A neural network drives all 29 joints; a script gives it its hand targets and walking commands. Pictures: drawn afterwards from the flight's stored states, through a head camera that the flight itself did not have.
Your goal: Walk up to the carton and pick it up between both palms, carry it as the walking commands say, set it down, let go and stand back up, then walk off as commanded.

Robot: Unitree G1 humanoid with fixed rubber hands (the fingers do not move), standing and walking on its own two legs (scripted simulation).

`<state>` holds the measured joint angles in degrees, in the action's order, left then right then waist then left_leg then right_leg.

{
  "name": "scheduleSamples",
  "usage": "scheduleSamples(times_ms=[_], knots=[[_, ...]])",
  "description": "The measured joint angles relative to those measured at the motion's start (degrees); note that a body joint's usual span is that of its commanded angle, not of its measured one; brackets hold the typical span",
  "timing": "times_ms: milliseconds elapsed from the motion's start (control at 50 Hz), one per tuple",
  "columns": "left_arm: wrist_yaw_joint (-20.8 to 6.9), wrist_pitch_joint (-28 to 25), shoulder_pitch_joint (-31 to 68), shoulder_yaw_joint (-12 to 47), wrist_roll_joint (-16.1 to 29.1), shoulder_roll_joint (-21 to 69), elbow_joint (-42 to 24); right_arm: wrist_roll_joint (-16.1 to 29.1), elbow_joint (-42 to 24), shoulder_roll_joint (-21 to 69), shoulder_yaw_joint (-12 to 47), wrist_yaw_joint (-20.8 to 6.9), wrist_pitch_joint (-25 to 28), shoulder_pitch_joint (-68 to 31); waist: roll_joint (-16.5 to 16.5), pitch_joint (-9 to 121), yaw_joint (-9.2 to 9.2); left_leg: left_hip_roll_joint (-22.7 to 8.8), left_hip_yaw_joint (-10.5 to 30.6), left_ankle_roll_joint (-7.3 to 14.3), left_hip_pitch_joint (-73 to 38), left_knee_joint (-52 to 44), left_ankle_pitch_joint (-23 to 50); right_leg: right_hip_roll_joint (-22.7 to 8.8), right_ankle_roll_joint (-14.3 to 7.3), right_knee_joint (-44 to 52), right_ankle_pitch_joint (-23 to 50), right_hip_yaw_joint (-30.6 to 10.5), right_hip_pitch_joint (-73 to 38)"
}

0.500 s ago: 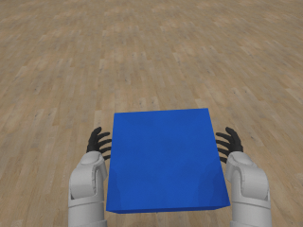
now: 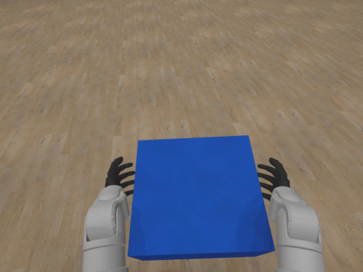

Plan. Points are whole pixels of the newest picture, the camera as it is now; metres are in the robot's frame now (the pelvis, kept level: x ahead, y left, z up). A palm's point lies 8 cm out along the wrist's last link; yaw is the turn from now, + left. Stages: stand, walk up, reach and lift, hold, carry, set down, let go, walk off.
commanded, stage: carry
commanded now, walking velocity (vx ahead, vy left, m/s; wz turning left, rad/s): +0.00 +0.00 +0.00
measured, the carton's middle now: (195, 197) +0.30 +0.00 -0.01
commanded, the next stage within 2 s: hold in 0.84 s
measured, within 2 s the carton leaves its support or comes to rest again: neither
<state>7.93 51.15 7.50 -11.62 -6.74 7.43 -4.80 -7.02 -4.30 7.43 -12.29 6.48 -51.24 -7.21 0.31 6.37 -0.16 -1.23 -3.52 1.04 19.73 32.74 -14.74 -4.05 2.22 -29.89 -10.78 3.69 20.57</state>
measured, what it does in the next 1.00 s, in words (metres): stands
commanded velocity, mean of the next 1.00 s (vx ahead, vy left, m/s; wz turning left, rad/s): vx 0.00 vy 0.00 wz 0.00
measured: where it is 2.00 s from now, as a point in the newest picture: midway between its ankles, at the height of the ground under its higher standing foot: outside the picture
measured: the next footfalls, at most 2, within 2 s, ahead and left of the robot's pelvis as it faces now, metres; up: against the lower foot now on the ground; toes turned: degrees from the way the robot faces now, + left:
none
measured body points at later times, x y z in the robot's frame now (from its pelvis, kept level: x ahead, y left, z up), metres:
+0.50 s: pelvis +0.00 +0.00 +0.00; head -0.02 +0.01 +0.45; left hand +0.28 +0.19 +0.05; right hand +0.29 -0.17 +0.05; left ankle +0.03 +0.11 -0.73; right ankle +0.05 -0.15 -0.73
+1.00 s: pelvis +0.00 +0.00 +0.01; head -0.01 -0.01 +0.46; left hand +0.29 +0.19 +0.02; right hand +0.30 -0.17 +0.02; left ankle +0.03 +0.11 -0.73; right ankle +0.05 -0.14 -0.73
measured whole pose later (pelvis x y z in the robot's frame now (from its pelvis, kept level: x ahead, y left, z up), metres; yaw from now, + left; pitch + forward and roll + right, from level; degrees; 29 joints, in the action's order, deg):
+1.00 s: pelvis +0.00 +0.00 +0.01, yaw +4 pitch -5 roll -1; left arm 3.2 40.7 12.0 -10.2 -11.4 4.6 13.0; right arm -12.3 10.6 4.7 -13.9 2.9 -42.2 -10.5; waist -1.7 -2.7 0.9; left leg 0.9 0.6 1.2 10.0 26.7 -12.2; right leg -1.4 1.7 -24.0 -10.1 -0.6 9.5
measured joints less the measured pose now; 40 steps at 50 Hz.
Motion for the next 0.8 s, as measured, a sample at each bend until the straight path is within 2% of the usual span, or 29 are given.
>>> scheduleSamples(times_ms=[220, 400, 520, 600, 740, 800], knots=[[-0.06, -0.27, -0.10, 0.09, 0.36, -0.01, -0.78, 0.16, -1.27, -0.03, 0.35, 0.15, -0.01, 0.31, -0.33, -0.41, -0.20, 0.12, 0.03, 0.19, 0.35, 0.17, -0.15, -0.13, 0.24, 0.11, 0.01, -0.03, 0.18], [-0.67, -1.76, 0.42, -0.19, -1.20, -0.08, 2.30, -1.17, 2.58, 0.03, -0.22, -0.75, 1.94, -0.45, -0.09, -0.13, -0.17, 0.47, -0.07, 0.31, -0.02, -0.17, -0.08, -0.53, 0.41, -0.16, -0.27, -0.12, 0.06], [-0.09, -1.34, -0.34, -0.07, 0.62, -0.02, -0.95, 0.42, -1.27, -0.02, 0.51, 0.26, 0.81, 0.19, -0.32, -0.90, -0.19, 0.31, 0.03, 0.23, 0.08, 0.06, -0.21, -0.39, 0.35, -0.14, -0.30, -0.01, 0.03], [-0.68, -1.79, 0.58, -0.18, -1.18, -0.11, 2.16, -1.35, 2.43, 0.03, -0.17, -0.89, 2.04, -0.50, -0.05, -0.14, -0.24, 0.42, 0.05, 0.16, -0.19, -0.25, -0.12, -0.53, 0.32, -0.23, -0.47, 0.04, -0.11], [-0.46, -2.01, 0.10, -0.28, -0.64, 0.00, 1.59, -0.70, 1.89, 0.02, -0.03, -0.52, 1.98, -0.27, -0.10, -0.15, -0.13, 0.29, -0.08, 0.11, -0.12, -0.31, -0.08, -0.42, 0.28, -0.18, -0.39, -0.10, 0.04], [-0.03, -1.05, -0.36, 0.01, 0.69, -0.03, -1.07, 0.50, -1.50, -0.05, 0.58, 0.29, 0.66, 0.53, -0.11, -0.72, -0.09, 0.17, -0.07, 0.09, -0.03, -0.15, -0.13, -0.31, 0.27, -0.05, -0.28, -0.09, 0.00]])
